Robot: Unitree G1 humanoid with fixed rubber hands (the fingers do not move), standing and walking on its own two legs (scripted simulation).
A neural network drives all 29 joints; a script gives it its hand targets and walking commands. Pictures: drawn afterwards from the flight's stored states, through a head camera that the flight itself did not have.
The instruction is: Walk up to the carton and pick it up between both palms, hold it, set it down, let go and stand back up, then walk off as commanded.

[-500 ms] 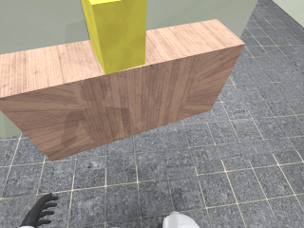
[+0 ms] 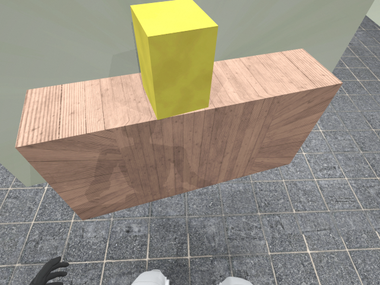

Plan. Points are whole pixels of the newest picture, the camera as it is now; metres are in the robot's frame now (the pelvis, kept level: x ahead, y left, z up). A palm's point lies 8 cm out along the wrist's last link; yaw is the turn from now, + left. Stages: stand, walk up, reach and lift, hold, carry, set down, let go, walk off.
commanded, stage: walk up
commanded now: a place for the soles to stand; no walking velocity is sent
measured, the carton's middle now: (173, 61) +0.77 +0.07 +0.04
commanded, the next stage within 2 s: none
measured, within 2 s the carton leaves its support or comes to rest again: neither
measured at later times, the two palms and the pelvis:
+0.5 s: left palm (53, 272) +0.15 +0.29 -0.07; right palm (349, 282) +0.14 -0.36 -0.12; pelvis +0.07 -0.04 -0.01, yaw +1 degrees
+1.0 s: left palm (66, 247) +0.21 +0.30 -0.11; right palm (343, 240) +0.22 -0.35 -0.08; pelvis +0.14 -0.02 -0.01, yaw +5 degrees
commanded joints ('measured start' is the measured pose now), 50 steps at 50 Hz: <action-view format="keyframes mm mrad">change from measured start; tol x32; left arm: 1 -135 216 43 -124 13 -13 11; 15 250 369 117 -28 47 -69 31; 50 -39 217 66 -109 25 2 10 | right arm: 1 180 -315 -133 -39 7 -36 -38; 50 49 -304 -113 -68 -13 -30 -56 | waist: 1 -81 109 -32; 32 81 -287 50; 37 -106 291 -180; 50 -42 234 -56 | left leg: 1 415 300 -688 -418 180 244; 11 178 254 -499 -288 179 243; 15 -515 -123 -72 394 -148 26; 31 -372 81 29 132 -134 3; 35 252 -20 81 -215 -20 53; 37 541 279 -804 -437 -23 198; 50 154 248 -564 -268 185 260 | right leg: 1 -449 6 192 191 -25 -19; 13 115 9 209 -476 93 -27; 16 359 -464 780 -841 -255 -59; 31 361 -332 254 -556 650 -182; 35 62 -210 52 -125 629 -125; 37 -407 89 50 323 14 6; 50 -233 -10 208 -134 -105 -16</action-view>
